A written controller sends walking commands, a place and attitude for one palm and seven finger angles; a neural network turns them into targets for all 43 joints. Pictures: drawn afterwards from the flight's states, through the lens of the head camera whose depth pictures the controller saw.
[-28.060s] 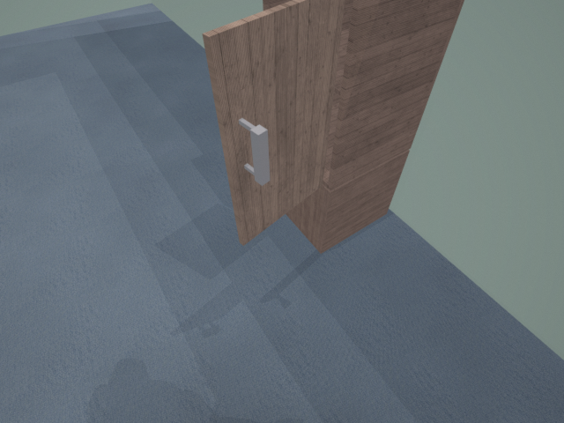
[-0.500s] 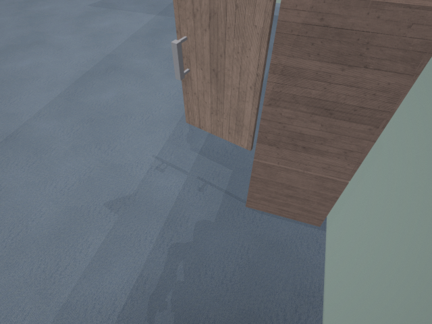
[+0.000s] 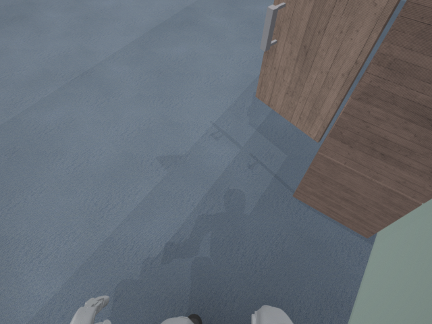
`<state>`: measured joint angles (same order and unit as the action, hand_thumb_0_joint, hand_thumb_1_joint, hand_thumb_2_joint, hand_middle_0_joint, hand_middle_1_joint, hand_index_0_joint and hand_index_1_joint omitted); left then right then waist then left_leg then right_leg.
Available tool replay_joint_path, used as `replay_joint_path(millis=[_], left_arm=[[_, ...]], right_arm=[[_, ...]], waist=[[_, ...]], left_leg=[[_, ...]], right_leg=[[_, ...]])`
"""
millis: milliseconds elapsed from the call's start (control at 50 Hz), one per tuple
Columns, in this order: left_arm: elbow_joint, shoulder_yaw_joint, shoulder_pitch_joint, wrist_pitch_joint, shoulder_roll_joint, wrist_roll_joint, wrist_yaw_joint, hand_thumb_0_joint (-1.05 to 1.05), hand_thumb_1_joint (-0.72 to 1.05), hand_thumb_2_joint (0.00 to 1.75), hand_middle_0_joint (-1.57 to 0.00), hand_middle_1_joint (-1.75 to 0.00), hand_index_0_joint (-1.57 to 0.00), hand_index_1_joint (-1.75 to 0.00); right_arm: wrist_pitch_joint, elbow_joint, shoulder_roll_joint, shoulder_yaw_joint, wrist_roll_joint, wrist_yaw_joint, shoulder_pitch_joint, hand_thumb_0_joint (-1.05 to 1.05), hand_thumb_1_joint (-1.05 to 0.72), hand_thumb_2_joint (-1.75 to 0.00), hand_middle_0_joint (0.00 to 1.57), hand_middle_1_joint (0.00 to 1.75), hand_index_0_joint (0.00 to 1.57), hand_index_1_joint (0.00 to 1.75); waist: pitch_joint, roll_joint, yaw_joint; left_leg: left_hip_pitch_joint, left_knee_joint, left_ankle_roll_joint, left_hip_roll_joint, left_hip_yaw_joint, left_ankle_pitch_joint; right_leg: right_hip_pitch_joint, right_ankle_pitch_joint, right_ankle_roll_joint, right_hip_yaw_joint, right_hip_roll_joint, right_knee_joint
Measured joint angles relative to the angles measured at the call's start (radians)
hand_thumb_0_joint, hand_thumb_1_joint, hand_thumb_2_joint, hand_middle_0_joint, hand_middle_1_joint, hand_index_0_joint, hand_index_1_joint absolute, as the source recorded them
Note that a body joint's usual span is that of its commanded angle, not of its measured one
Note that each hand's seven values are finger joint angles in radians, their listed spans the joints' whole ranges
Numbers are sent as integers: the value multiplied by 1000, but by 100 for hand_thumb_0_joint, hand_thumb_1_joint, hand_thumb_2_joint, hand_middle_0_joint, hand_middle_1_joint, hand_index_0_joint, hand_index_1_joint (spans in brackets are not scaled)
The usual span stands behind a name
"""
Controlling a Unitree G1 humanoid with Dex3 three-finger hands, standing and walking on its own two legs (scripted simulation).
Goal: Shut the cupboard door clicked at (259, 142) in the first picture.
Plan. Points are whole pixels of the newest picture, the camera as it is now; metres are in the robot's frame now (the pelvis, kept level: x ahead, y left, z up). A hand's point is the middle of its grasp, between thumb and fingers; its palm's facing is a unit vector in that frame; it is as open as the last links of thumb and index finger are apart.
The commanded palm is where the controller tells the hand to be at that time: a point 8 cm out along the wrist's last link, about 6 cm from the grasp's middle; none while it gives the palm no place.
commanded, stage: walk to a spot facing it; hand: left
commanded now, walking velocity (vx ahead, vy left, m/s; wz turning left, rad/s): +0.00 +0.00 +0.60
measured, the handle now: (273, 27) +0.98 -0.16 +0.00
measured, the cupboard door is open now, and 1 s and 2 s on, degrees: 75 75 75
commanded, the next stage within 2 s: turn to face it in 1.70 s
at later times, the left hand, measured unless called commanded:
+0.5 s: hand out of the picture -0.01 +0.14 -0.16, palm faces +0.36 -0.89 -0.28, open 7.4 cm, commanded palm none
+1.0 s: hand out of the picture +0.08 +0.24 -0.15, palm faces +0.55 -0.80 -0.24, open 7.4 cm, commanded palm none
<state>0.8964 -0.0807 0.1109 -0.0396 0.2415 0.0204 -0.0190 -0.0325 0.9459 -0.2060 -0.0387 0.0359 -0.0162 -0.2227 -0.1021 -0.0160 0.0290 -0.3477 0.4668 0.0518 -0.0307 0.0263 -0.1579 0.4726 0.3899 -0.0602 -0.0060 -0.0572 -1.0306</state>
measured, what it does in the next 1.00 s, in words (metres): steps on the spot, turning left: right foot, then left foot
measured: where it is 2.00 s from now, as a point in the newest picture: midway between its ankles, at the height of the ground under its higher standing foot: (156, 267)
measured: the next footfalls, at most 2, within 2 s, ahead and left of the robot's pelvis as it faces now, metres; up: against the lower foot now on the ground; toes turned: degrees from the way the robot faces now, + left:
right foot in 0.20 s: +0.04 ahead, -0.16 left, +0.00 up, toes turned +9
left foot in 0.62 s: -0.02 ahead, +0.07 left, +0.00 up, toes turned +32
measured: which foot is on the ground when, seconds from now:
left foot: down 0.00-0.20, up 0.22-0.60, down 0.62-1.00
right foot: up 0.00-0.18, down 0.20-0.62, up 0.64-1.00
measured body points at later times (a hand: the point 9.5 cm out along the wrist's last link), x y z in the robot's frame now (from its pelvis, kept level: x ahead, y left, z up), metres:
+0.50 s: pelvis +0.00 -0.06 +0.00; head +0.07 -0.06 +0.44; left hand -0.03 +0.19 -0.14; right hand +0.17 -0.28 -0.16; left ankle -0.06 +0.07 -0.68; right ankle +0.01 -0.17 -0.74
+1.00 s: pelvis +0.10 +0.00 +0.00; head +0.13 +0.02 +0.44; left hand +0.05 +0.28 -0.13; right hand +0.23 -0.21 -0.15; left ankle -0.06 +0.05 -0.74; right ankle +0.26 -0.06 -0.71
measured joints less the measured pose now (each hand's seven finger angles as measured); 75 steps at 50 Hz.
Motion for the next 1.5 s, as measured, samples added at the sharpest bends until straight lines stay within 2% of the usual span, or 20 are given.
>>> replay_joint_path(millis=[160, 180, 200, 220, 260, 320, 360, 480, 620, 660, 700, 780, 920, 1040, 1080, 1120, 1160, 1200, 1340, 1500], left_arm=[[-46, 18, -30, 1, -6, -7, -1, 1, 91, 90, -19, -30, -19, -30], [-53, 22, -22, 6, -8, -8, 0, 1, 91, 90, -19, -30, -19, -30], [-61, 24, -8, 13, -7, -5, -1, 1, 91, 90, -19, -30, -20, -30], [-59, 26, 0, 18, -16, 1, -4, 1, 91, 90, -19, -30, -20, -30], [-48, 38, 22, 13, -37, 4, -10, 1, 91, 90, -20, -30, -20, -30], [-28, 43, 63, 8, -58, 1, -14, 1, 91, 90, -20, -30, -20, -30], [-18, 45, 83, 11, -63, 1, -15, 1, 90, 90, -20, -30, -20, -30], [-16, 43, 121, 29, -65, 3, -11, 1, 90, 90, -20, -30, -20, -30], [10, 20, 183, 33, -22, 5, 6, 1, 90, 90, -20, -30, -20, -30], [31, 10, 193, 16, 2, 0, 14, 1, 90, 90, -20, -30, -20, -30], [51, 7, 189, -8, 17, 4, 17, 1, 90, 90, -20, -30, -20, -30], [47, 4, 147, -9, 24, 5, 33, 1, 91, 90, -19, -30, -19, -30], [-12, 11, 54, 19, 19, 1, 51, 1, 91, 90, -19, -30, -19, -30], [-43, 23, 4, 38, -1, -4, 61, 1, 91, 90, -19, -30, -19, -30], [-55, 29, -2, 68, -12, 3, 58, 1, 91, 90, -19, -30, -20, -30], [-59, 39, -6, 84, -36, 4, 47, 1, 91, 90, -20, -30, -20, -30], [-54, 43, 16, 85, -55, 5, 36, 1, 91, 90, -20, -30, -20, -30], [-34, 43, 48, 82, -70, 4, 26, 1, 91, 90, -20, -30, -20, -30], [37, 30, 166, 105, -74, 2, 5, 0, 93, 90, -20, -30, -20, -30], [99, 34, 263, 97, -62, 8, 7, 1, 92, 90, -20, -30, -20, -30]], right_arm=[[-24, -19, -23, -26, 0, 12, 5, 1, -91, -90, 21, 30, 20, 29], [-29, -22, -26, -31, -3, 13, 3, 1, -91, -90, 21, 30, 20, 29], [-34, -25, -28, -37, -8, 14, 1, 1, -91, -90, 21, 30, 20, 29], [-39, -22, -37, -45, -11, 14, 9, 1, -91, -90, 21, 30, 20, 29], [-48, -23, -57, -59, -8, 18, 20, 1, -91, -90, 21, 30, 20, 29], [-51, -32, -73, -66, -5, 29, 28, 1, -91, -90, 20, 30, 20, 29], [-51, -39, -72, -63, -9, 35, 31, 1, -91, -90, 20, 30, 20, 29], [-63, -36, -55, -45, -14, 42, 58, 1, -91, -90, 20, 30, 20, 29], [-32, -62, -31, -16, -13, 51, 104, 1, -91, -90, 20, 30, 20, 29], [-4, -75, -23, -10, -7, 49, 109, 1, -91, -90, 20, 30, 20, 29], [17, -85, -18, 1, -4, 41, 96, 1, -91, -90, 20, 30, 20, 29], [37, -78, -13, 12, -3, 20, 30, 1, -91, -90, 20, 30, 20, 29], [43, -5, 3, 16, -6, 18, -80, 1, -91, -90, 21, 30, 20, 29], [38, 45, 0, 3, -2, 18, -144, 1, -91, -90, 21, 30, 20, 29], [35, 62, -8, -5, -11, 20, -159, 1, -91, -90, 21, 30, 20, 29], [20, 75, -21, -15, -14, 20, -141, 1, -91, -90, 21, 30, 20, 29], [15, 76, -28, -24, -10, 23, -120, 1, -91, -90, 21, 30, 20, 29], [14, 68, -32, -30, -7, 29, -98, 1, -91, -90, 20, 30, 20, 29], [2, 22, -28, -38, -5, 47, -3, 1, -92, -90, 20, 30, 20, 29], [-3, -40, -20, -18, -2, 71, 140, 1, -92, -90, 20, 30, 19, 29]], waist=[[18, -25, 17], [24, -25, 15], [35, -15, 8], [31, -25, 2], [24, -44, 4], [16, -46, 8], [8, -35, 15], [-18, 0, -8], [-7, 50, -53], [-2, 74, -56], [4, 78, -59], [19, 51, -40], [28, 36, -18], [30, 11, 17], [30, -7, 19], [12, -30, 21], [12, -29, 18], [21, -24, 20], [39, -4, 0], [-4, 15, -51]], left_leg=[[-25, 3, -47, -26, 118, 24], [-37, 21, -56, -35, 131, 18], [-59, 59, -63, -49, 132, -15], [-90, 143, -74, -52, 130, -111], [-162, 382, -83, -59, 102, -245], [-214, 631, -102, -32, 33, -252], [-210, 678, -115, -4, 3, -236], [-108, 514, -124, 51, -44, -270], [72, 138, -77, 50, -120, -242], [69, 144, -42, 30, -115, -180], [85, 154, -22, 26, -105, -202], [155, 54, -23, 23, -51, -175], [272, -92, -31, 13, 17, -145], [319, -56, -67, 21, 53, -236], [264, 112, -58, 25, 71, -317], [138, 427, -35, 17, 69, -362], [17, 659, -29, 16, 29, -297], [-77, 758, -39, 41, -10, -209], [-263, 700, -71, 98, -54, -75], [-237, 364, -46, 111, -133, -78]], right_leg=[[-121, -6, 4, -5, 48, 326], [-158, -40, 10, -1, 52, 408], [-190, -66, 38, -1, 44, 489], [-189, -83, 61, 8, 45, 487], [-201, -79, 74, 38, 34, 475], [-238, -81, 73, 71, 8, 507], [-256, -82, 73, 99, -10, 521], [-278, -57, 68, 189, -57, 510], [-265, 22, 28, 280, -111, 403], [-205, 102, 15, 224, -123, 235], [-125, 148, 11, 148, -95, 49], [1, 29, 1, 79, -66, -87], [97, -143, -23, 33, -67, 84], [7, -192, -9, 55, -20, 376], [-38, -203, 38, 72, -5, 419], [-57, -153, 74, 111, -11, 377], [-105, -128, 81, 138, -24, 408], [-166, -136, 79, 169, -31, 474], [-338, -122, 74, 285, -27, 633], [-465, -23, 23, 391, -37, 641]])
